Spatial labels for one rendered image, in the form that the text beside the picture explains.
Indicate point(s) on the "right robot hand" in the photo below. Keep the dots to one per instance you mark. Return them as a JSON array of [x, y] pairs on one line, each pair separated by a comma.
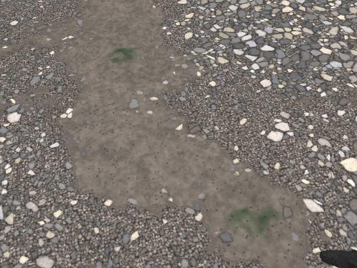
[[339, 258]]

